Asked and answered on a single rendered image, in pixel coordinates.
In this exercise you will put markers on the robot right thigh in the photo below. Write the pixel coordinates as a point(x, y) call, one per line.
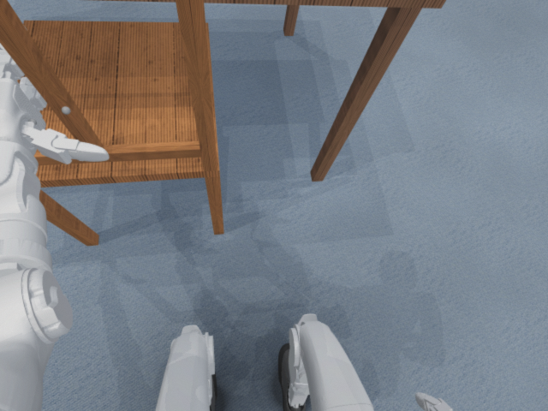
point(332, 380)

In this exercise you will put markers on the robot left upper arm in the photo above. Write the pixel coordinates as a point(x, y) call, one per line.
point(34, 313)

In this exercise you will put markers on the robot left thigh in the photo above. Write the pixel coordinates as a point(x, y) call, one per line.
point(190, 364)

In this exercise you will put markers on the robot left forearm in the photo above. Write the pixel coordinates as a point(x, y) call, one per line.
point(23, 224)

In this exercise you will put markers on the right robot hand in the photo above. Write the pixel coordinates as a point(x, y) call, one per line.
point(429, 403)

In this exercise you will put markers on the left robot hand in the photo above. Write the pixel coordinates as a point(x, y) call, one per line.
point(19, 103)

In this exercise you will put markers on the chair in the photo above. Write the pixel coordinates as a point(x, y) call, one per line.
point(143, 91)

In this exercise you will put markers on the robot thigh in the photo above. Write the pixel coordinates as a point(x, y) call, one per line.
point(332, 380)
point(190, 364)

